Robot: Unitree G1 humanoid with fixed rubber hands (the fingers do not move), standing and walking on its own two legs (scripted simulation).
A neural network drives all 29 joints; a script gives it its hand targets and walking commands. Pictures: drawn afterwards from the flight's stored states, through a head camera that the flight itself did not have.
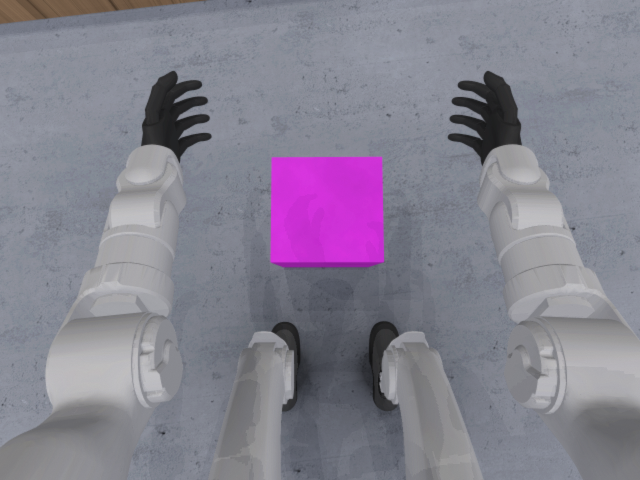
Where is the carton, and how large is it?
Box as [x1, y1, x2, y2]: [270, 157, 383, 266]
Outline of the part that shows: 272,157 270,259 271,262 281,266 369,266 383,261 381,157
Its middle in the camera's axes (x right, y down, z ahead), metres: +0.02 -0.05 +0.85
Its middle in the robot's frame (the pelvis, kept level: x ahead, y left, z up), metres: +0.47 +0.02 -0.50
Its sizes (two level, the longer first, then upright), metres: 0.210 0.200 0.250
